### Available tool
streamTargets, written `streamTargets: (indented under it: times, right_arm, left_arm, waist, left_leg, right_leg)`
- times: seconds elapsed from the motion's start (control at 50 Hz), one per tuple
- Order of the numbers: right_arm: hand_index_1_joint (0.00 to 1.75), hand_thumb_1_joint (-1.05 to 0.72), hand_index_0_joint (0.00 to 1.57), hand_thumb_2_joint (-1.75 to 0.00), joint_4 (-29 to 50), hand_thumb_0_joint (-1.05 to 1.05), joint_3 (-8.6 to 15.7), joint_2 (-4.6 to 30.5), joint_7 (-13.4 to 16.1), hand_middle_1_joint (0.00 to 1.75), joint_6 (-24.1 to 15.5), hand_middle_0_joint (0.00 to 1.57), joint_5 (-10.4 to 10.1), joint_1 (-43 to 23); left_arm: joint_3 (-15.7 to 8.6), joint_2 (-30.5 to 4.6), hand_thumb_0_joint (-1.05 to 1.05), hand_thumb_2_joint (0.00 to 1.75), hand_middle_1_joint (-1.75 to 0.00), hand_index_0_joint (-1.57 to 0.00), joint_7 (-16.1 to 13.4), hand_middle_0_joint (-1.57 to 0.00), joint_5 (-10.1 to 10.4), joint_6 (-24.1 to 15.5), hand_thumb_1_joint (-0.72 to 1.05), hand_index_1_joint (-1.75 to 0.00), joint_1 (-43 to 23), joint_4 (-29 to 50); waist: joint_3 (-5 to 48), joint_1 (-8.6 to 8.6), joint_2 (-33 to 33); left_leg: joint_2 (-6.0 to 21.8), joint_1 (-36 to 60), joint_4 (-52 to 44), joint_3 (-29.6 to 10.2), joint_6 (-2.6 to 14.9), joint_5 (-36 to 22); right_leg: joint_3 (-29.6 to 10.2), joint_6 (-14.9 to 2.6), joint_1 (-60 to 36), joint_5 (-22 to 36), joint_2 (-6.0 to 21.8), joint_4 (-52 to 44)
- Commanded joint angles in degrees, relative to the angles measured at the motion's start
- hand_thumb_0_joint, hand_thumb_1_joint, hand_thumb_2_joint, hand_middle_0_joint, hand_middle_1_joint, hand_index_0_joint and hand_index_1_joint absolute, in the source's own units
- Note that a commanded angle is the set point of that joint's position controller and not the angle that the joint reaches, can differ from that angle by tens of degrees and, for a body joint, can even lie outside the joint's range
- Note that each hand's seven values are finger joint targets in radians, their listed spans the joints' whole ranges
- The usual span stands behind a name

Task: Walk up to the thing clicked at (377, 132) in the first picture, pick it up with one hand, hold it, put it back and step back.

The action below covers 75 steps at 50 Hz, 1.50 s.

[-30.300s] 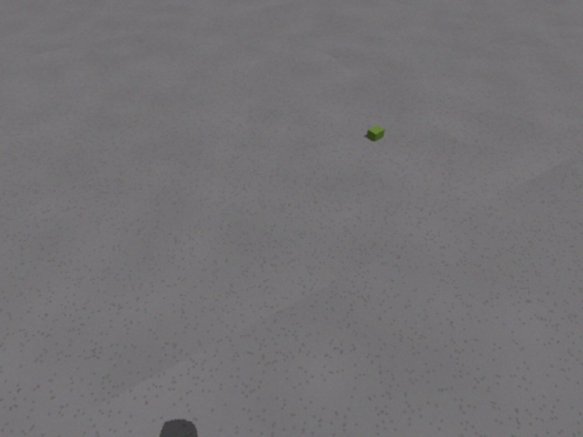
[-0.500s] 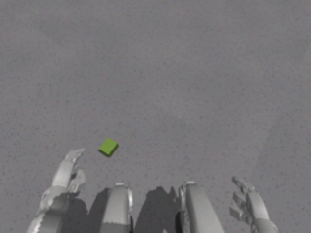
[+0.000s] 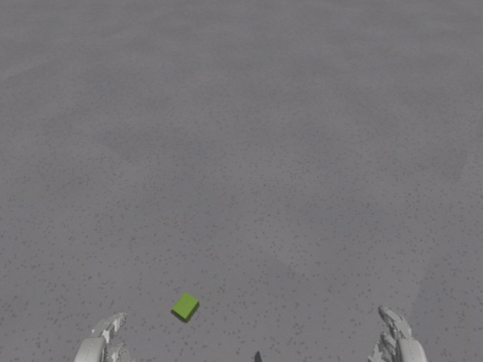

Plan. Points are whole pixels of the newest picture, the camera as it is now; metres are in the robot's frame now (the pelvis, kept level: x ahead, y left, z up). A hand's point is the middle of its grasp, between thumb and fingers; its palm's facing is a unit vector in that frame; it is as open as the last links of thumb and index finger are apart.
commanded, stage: home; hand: left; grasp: from above
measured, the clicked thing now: (186, 307) +0.47 +0.21 -0.69
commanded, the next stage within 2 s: none
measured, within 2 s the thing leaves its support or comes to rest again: neither
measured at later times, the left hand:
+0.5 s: hand out of the picture +0.17 +0.18 -0.05, palm faces +0.05 -0.98 -0.19, open 7.4 cm
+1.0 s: hand out of the picture +0.16 +0.18 -0.05, palm faces +0.05 -0.98 -0.19, open 7.4 cm
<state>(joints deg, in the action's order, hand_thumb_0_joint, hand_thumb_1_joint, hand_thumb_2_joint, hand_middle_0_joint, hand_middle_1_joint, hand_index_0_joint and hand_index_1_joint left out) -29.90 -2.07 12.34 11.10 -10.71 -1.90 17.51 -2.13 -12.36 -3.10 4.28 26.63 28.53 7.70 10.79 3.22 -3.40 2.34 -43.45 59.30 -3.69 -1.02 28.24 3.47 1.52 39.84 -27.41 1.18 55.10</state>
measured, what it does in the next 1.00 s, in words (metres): stands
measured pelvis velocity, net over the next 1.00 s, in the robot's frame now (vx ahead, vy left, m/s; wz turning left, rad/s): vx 0.00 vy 0.00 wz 0.00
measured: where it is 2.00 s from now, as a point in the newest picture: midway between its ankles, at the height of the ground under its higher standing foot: outside the picture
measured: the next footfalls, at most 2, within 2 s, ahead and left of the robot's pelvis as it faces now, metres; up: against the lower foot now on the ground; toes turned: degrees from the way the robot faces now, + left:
none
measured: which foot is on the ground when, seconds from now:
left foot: down 0.00-1.00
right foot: down 0.00-1.00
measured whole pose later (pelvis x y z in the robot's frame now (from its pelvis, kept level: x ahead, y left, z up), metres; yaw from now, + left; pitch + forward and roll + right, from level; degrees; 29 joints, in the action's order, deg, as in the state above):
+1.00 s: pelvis +0.00 +0.00 +0.00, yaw +0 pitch +10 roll -3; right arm -31.1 -1.7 12.5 10.5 -13.2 -0.6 16.0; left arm -1.6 -12.9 -1.0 3.1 25.8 28.4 7.0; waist 8.8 2.0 -2.4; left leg 2.1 -40.2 58.3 -3.3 -0.8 28.3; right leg 3.1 1.9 36.7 -27.4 1.4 54.1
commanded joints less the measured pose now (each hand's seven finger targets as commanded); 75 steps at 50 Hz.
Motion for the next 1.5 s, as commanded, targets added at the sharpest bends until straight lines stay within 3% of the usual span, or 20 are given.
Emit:
streamTargets:
  times: [0.0,0.12,0.28,0.4,0.64,0.7,1.08,1.22,1.46,1.48]
  right_arm:
    - [0.30,-0.90,0.20,-0.90,9.0,0.00,3.3,6.9,0.6,0.30,-4.4,0.20,0.8,-3.7]
    - [0.30,-0.90,0.20,-0.90,8.2,0.00,3.6,7.4,0.4,0.30,-5.7,0.20,1.5,-4.2]
    - [0.30,-0.90,0.20,-0.90,7.7,0.00,3.9,7.7,-0.1,0.30,-6.2,0.20,1.9,-4.5]
    - [0.30,-0.90,0.20,-0.90,8.0,0.00,3.6,7.5,-0.3,0.30,-5.8,0.20,1.8,-4.8]
    - [0.30,-0.90,0.20,-0.90,8.1,0.00,3.6,7.6,-0.2,0.30,-5.9,0.20,1.6,-5.0]
    - [0.30,-0.90,0.20,-0.90,7.9,0.00,3.7,7.5,-0.1,0.30,-5.9,0.20,1.6,-4.9]
    - [0.30,-0.90,0.20,-0.90,7.9,0.00,3.9,8.0,0.0,0.30,-6.1,0.20,1.5,-5.2]
    - [0.30,-0.90,0.20,-0.90,7.9,0.00,3.7,7.4,-0.2,0.30,-5.9,0.20,1.5,-4.9]
    - [0.30,-0.90,0.20,-0.90,7.9,0.00,3.9,7.6,-0.2,0.30,-5.5,0.20,1.5,-4.8]
    - [0.30,-0.90,0.20,-0.90,8.3,0.00,3.6,7.2,-0.3,0.30,-5.5,0.20,1.5,-5.1]
  left_arm:
    - [-2.9,-5.2,0.00,0.90,-0.30,-0.20,0.9,-0.20,-0.6,-1.9,0.90,-0.30,0.5,11.0]
    - [-2.9,-5.6,0.00,0.90,-0.30,-0.20,1.9,-0.20,-1.4,-2.9,0.90,-0.30,-1.8,9.3]
    - [-3.2,-6.3,0.00,0.90,-0.30,-0.20,1.8,-0.20,-1.9,-3.8,0.90,-0.30,-1.5,10.9]
    - [-3.3,-5.9,0.00,0.90,-0.30,-0.20,1.6,-0.20,-1.5,-3.5,0.90,-0.30,-0.6,10.1]
    - [-3.3,-6.2,0.00,0.90,-0.30,-0.20,1.7,-0.20,-1.3,-3.6,0.90,-0.30,-1.6,10.3]
    - [-3.5,-6.4,0.00,0.90,-0.30,-0.20,1.6,-0.20,-1.3,-3.6,0.90,-0.30,-1.0,10.3]
    - [-3.2,-6.3,0.00,0.90,-0.30,-0.20,1.7,-0.20,-1.3,-3.3,0.90,-0.30,-1.0,9.9]
    - [-3.0,-6.1,0.00,0.90,-0.30,-0.20,1.7,-0.20,-1.3,-3.6,0.90,-0.30,-0.5,10.6]
    - [-3.6,-6.8,0.00,0.90,-0.30,-0.20,1.7,-0.20,-1.3,-3.4,0.90,-0.30,-0.5,10.3]
    - [-2.4,-5.7,0.00,0.90,-0.30,-0.20,1.8,-0.20,-1.3,-3.4,0.90,-0.30,-0.6,10.6]
  waist:
    - [4.0,0.16,2.4]
    - [1.2,-0.04,1.7]
    - [4.6,-0.35,-1.9]
    - [4.1,-0.76,-0.1]
    - [2.7,-1.07,1.0]
    - [3.8,-1.03,0.9]
    - [1.8,-0.81,0.8]
    - [4.3,-1.18,0.5]
    - [3.3,-1.19,0.6]
    - [3.2,-1.09,0.5]
  left_leg:
    - [-2.2,9.0,-10.3,1.2,1.98,-14.4]
    - [-2.1,9.4,-11.4,1.0,1.66,-13.0]
    - [-1.9,12.3,-11.3,0.6,0.92,-16.8]
    - [-1.9,11.2,-11.0,0.5,1.21,-17.0]
    - [-2.0,9.5,-11.6,0.8,1.47,-11.7]
    - [-2.1,10.1,-10.6,1.5,1.53,-14.0]
    - [-1.6,9.2,-11.8,0.4,1.38,-10.1]
    - [-1.9,10.2,-9.9,1.4,1.32,-16.5]
    - [-1.8,9.8,-10.3,1.2,1.29,-15.0]
    - [-1.9,9.6,-10.1,1.5,1.37,-15.2]
  right_leg:
    - [1.4,-1.41,-4.9,12.9,-2.6,-9.4]
    - [1.8,-1.34,-3.9,11.2,-2.5,-9.3]
    - [1.5,-1.61,-5.5,14.1,-2.6,-8.0]
    - [1.6,-1.53,-6.3,14.4,-2.6,-8.5]
    - [1.3,-1.28,-5.2,10.3,-2.4,-9.4]
    - [0.9,-1.16,-6.1,12.6,-2.3,-9.2]
    - [1.4,-1.30,-4.4,8.8,-2.5,-9.0]
    - [1.0,-1.29,-6.1,14.5,-2.2,-8.2]
    - [1.0,-1.32,-5.8,13.1,-2.2,-8.5]
    - [0.9,-1.25,-5.7,13.5,-2.1,-8.8]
